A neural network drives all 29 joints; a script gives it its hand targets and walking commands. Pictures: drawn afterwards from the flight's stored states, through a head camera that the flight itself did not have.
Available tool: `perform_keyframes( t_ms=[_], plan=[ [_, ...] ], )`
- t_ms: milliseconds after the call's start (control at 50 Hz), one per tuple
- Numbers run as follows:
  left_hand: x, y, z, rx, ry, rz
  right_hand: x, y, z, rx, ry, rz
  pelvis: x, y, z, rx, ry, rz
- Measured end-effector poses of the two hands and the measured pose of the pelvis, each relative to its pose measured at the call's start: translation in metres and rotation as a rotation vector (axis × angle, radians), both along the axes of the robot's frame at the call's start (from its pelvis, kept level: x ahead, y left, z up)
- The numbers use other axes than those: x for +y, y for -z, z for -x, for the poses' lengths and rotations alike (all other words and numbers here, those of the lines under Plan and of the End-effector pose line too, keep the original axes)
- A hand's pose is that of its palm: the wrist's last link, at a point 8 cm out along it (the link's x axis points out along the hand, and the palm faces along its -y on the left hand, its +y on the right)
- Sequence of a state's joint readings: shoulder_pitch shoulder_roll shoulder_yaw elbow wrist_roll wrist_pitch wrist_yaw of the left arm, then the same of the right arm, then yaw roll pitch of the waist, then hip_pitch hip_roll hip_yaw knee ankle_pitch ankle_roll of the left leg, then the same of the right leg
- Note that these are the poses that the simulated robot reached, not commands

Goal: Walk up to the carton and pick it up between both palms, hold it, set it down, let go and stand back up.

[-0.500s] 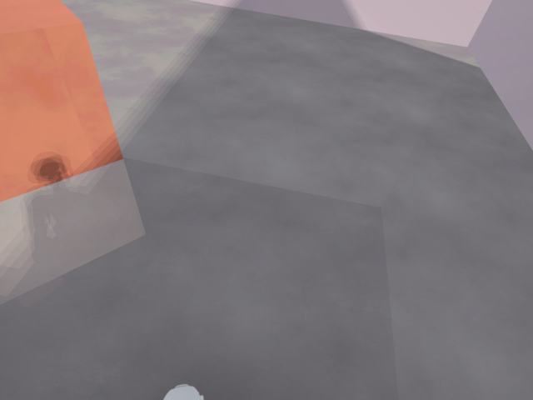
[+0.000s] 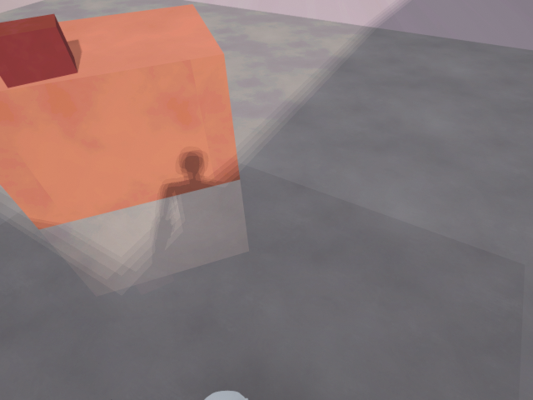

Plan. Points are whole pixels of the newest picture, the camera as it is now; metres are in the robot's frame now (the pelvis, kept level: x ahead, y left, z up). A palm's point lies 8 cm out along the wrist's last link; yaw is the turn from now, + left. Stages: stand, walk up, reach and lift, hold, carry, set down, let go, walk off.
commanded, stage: walk up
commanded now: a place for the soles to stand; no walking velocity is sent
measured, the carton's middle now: (31, 50) +1.28 +0.88 +0.03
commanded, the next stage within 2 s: none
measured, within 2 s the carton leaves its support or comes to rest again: neither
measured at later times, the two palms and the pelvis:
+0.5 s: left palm (53, 374) +0.21 +0.38 -0.12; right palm (321, 265) +0.39 -0.10 -0.09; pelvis +0.22 +0.11 +0.00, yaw +19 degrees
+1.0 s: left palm (44, 306) +0.31 +0.43 -0.08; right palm (272, 189) +0.63 -0.01 -0.10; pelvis +0.42 +0.18 +0.01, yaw +31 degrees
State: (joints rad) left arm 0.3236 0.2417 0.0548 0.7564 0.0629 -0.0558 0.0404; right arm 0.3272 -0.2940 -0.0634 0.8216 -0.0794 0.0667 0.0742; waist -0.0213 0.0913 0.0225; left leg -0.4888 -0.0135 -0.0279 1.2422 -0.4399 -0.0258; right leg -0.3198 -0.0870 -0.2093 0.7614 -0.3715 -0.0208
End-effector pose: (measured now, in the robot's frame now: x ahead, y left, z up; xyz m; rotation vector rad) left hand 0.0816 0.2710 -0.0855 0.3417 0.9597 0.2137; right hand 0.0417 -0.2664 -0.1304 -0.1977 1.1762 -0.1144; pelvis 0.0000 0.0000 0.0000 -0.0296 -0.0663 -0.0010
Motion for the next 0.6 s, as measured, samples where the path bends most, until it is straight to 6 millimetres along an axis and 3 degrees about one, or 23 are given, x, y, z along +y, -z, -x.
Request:
perform_keyframes(
  t_ms=[80, 160, 260, 340, 380, 440, 540, 600],
  plan=[
    [0.015, -0.002, 0.021, 0.064, -0.109, 0.004, 0.002, -0.024, -0.085, -0.078, -0.113, 0.022, 0.006, -0.01, -0.03, -0.004, -0.066, 0.013],
    [0.022, 0.003, 0.032, 0.123, -0.195, 0.035, 0.021, -0.045, -0.163, -0.13, -0.208, 0.031, 0.016, -0.017, -0.064, -0.001, -0.124, 0.017],
    [0.032, 0.023, 0.031, 0.206, -0.295, 0.106, 0.076, -0.054, -0.255, -0.185, -0.331, 0.02, 0.042, -0.012, -0.113, 0.018, -0.198, 0.022],
    [0.051, 0.05, 0.013, 0.281, -0.342, 0.161, 0.13, -0.047, -0.32, -0.244, -0.391, 0.025, 0.074, 0.005, -0.157, 0.03, -0.246, -0.005],
    [0.063, 0.057, -0.007, 0.29, -0.344, 0.194, 0.151, -0.043, -0.34, -0.268, -0.39, 0.027, 0.089, 0.01, -0.174, 0.026, -0.273, -0.013],
    [0.085, 0.052, -0.059, 0.224, -0.314, 0.213, 0.166, -0.042, -0.35, -0.241, -0.341, 0.034, 0.103, 0.005, -0.198, 0.017, -0.302, -0.009],
    [0.121, 0.018, -0.167, -0.016, -0.251, 0.171, 0.164, -0.046, -0.35, -0.137, -0.315, 0.069, 0.119, -0.01, -0.239, 0.013, -0.344, -0.031],
    [0.133, -0.001, -0.216, -0.104, -0.229, 0.145, 0.161, -0.044, -0.355, -0.091, -0.305, 0.072, 0.127, -0.014, -0.265, 0.016, -0.364, -0.042]
  ],
)
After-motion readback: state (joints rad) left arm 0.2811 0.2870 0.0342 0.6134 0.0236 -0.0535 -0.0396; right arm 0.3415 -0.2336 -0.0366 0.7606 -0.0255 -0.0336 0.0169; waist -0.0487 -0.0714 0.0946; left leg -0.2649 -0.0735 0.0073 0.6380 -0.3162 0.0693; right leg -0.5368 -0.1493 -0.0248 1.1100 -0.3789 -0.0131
